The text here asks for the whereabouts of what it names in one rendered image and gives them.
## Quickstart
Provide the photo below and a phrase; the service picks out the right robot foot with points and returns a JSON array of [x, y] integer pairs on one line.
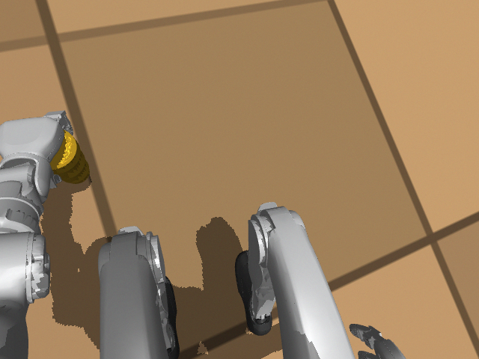
[[259, 327]]

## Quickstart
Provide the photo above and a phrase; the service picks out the left robot foot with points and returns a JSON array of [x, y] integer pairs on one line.
[[173, 352]]

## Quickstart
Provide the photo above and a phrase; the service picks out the left robot arm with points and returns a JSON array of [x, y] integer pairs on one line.
[[24, 262]]

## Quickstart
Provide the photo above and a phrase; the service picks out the cup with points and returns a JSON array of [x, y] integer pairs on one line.
[[69, 162]]

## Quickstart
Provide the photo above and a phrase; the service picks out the right robot hand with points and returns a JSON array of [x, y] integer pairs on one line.
[[384, 349]]

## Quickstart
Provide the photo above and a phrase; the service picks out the left robot hand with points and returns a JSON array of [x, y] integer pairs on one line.
[[42, 136]]

